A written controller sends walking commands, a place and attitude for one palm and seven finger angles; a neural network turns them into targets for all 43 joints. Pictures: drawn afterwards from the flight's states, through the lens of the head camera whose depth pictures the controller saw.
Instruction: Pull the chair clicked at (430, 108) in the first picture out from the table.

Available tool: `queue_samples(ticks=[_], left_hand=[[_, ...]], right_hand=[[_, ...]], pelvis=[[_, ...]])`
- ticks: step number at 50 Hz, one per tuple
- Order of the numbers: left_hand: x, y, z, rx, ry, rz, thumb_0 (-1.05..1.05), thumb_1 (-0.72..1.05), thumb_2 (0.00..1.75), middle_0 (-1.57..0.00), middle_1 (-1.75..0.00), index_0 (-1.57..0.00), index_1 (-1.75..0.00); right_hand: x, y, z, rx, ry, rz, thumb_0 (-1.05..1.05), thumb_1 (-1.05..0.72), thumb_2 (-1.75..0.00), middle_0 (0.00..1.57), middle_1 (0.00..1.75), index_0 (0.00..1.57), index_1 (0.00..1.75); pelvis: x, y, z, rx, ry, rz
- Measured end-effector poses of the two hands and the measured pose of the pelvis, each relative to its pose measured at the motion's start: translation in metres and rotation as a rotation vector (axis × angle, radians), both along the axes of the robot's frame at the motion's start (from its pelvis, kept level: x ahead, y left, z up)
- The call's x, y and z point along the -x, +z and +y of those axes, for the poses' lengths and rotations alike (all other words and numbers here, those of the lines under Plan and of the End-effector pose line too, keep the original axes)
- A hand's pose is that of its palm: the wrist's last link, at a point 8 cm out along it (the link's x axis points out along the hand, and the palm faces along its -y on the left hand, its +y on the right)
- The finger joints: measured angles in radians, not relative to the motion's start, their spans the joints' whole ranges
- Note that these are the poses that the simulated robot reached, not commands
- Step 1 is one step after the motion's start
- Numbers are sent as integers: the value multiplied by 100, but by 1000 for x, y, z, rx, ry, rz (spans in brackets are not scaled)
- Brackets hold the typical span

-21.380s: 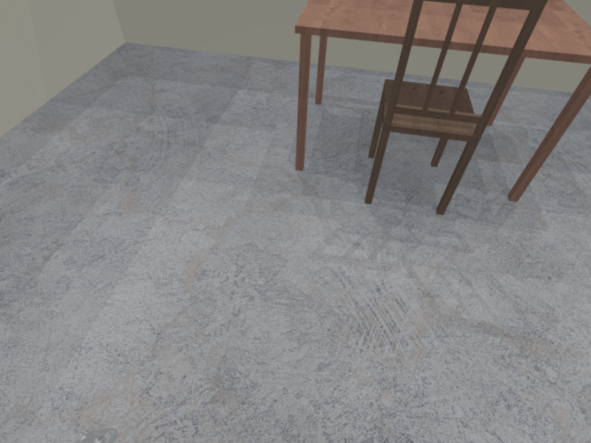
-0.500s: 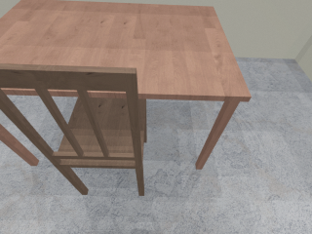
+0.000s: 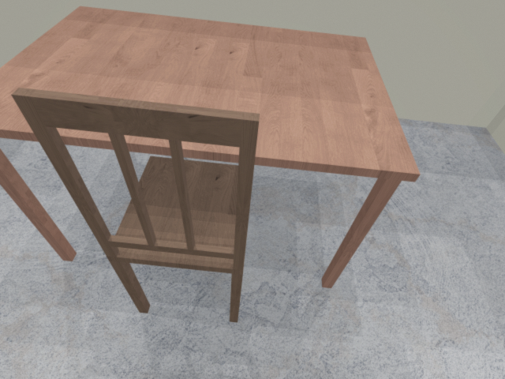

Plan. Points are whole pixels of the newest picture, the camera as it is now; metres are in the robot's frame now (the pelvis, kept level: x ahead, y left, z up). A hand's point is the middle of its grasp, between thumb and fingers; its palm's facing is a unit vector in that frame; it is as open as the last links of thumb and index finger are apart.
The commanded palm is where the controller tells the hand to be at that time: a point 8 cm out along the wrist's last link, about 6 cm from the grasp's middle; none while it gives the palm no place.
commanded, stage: come to a stop and stand still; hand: left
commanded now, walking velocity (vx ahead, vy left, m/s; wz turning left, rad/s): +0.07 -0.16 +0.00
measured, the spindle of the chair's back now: (137, 198) +0.46 +0.28 -0.05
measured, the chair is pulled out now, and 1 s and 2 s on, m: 0.00 0.00 0.00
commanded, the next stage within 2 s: look again from close up in 0.54 s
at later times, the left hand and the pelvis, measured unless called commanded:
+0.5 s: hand out of the picture +0.00 +0.14 -0.18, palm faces -0.01 -0.99 -0.15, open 7.4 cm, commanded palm none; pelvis +0.01 -0.01 +0.00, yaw -1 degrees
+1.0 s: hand out of the picture -0.04 +0.16 -0.18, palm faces +0.01 -0.99 -0.15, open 7.4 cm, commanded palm none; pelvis -0.02 +0.00 +0.00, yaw -1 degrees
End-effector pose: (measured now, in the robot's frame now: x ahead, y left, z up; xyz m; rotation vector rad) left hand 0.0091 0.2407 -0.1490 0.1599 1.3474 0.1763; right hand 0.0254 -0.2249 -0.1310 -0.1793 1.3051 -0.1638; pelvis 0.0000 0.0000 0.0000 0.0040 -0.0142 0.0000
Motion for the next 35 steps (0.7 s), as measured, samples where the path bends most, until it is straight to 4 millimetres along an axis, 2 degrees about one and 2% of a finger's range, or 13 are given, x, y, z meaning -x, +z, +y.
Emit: queue_samples(ticks=[7, 10, 16, 22, 35], left_hand=[[4, 5, -7, 16, -9, 14, 1, 91, 90, -20, -30, -20, -30], [8, 2, -18, 22, -21, 49, 1, 91, 90, -20, -30, -20, -30], [14, 3, -44, 59, -33, 82, 1, 91, 90, -20, -30, -20, -30], [19, 0, -52, 69, -38, 82, 1, 91, 90, -20, -30, -20, -30], [17, -2, -39, 55, -19, -6, 1, 91, 90, -20, -30, -20, -30]], right_hand=[[30, -6, 14, -38, -30, 100, 1, -94, -90, 20, 30, 20, 30], [41, -12, 16, -56, -64, 129, 1, -94, -90, 20, 30, 20, 30], [57, -11, 22, -90, -87, 173, 1, -92, -90, 20, 30, 20, 30], [48, -16, 15, -74, -68, 128, 1, -92, -90, 20, 30, 20, 30], [23, -9, -6, -14, -30, 7, 2, -93, -90, 19, 30, 20, 30]], pelvis=[[-4, 3, 2, -14, -4, 27], [-5, 0, -2, -22, -11, 23], [-9, 4, -8, 6, -10, 16], [-8, 0, -10, 19, -13, 14], [3, -1, -8, 8, -15, -21]])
